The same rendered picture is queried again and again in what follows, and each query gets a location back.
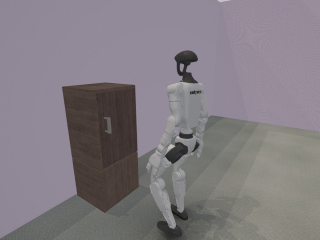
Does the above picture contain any robot left forearm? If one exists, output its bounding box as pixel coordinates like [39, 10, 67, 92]
[155, 116, 176, 156]

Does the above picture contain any cupboard door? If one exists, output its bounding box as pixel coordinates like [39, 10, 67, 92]
[96, 87, 138, 168]

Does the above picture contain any robot left shin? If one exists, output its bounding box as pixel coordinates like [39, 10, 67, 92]
[149, 181, 176, 229]

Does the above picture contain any handle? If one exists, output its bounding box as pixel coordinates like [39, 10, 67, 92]
[104, 117, 112, 134]

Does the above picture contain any robot torso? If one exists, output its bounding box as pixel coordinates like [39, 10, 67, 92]
[175, 79, 202, 156]

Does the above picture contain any robot left hand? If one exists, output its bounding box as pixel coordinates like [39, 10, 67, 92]
[146, 152, 163, 179]

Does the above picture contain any right robot upper arm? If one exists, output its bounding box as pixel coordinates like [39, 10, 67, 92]
[198, 82, 209, 119]

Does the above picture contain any robot right forearm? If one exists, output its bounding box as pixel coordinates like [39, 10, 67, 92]
[195, 115, 208, 141]

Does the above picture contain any robot right hand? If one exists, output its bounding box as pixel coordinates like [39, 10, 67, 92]
[190, 139, 204, 159]

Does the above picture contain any left robot upper arm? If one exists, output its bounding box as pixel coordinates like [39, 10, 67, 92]
[166, 82, 183, 127]

